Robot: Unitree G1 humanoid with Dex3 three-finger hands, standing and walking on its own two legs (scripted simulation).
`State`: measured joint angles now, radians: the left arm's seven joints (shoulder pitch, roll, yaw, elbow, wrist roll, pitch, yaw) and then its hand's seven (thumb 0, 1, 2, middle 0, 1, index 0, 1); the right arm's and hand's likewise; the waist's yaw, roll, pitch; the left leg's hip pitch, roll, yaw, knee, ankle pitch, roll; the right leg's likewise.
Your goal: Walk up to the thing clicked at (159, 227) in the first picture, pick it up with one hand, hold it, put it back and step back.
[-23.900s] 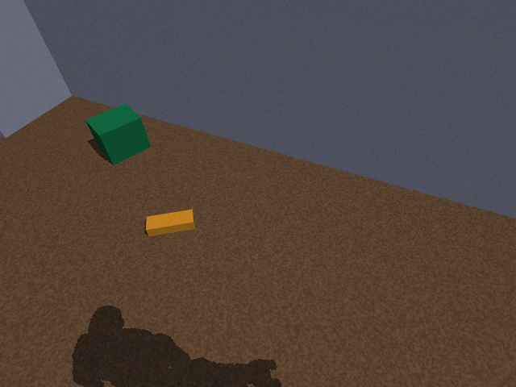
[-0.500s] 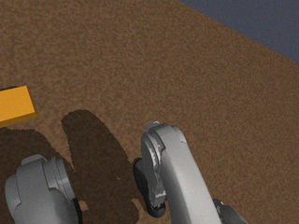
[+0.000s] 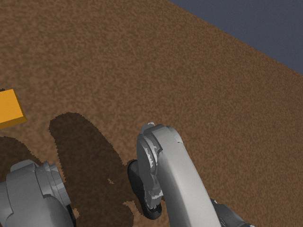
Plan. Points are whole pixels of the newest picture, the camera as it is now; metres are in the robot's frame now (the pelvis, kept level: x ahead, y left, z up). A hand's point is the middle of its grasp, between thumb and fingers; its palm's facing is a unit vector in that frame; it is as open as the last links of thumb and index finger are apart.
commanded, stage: rest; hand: left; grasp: from above
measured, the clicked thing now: out of the picture +0.44 +0.33 -0.26
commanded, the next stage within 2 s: open in 0.28 s
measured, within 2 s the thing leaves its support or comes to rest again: rests again in 0.10 s
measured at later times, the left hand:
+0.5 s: hand out of the picture +0.43 +0.32 -0.23, palm faces -0.44 -0.16 -0.89, open 10.7 cm
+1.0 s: hand out of the picture +0.44 +0.32 -0.24, palm faces -0.43 -0.16 -0.89, open 13.8 cm
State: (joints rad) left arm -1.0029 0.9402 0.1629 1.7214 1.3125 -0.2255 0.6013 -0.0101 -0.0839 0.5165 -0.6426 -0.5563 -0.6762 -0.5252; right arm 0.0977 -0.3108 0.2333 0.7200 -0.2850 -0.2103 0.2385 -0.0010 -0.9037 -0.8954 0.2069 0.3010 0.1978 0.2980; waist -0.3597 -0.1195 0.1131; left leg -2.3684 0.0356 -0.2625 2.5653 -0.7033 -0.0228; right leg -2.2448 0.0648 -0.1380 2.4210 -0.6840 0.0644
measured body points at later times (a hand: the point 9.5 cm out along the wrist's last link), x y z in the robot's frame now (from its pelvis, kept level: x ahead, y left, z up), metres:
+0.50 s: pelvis +0.00 +0.00 +0.00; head +0.26 +0.12 +0.34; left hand +0.45 +0.33 -0.18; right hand +0.05 -0.25 -0.06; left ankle +0.06 +0.13 -0.26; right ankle +0.11 -0.12 -0.26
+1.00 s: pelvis +0.00 +0.00 +0.00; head +0.26 +0.13 +0.34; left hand +0.46 +0.33 -0.19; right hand +0.05 -0.25 -0.06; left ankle +0.06 +0.13 -0.26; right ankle +0.11 -0.12 -0.26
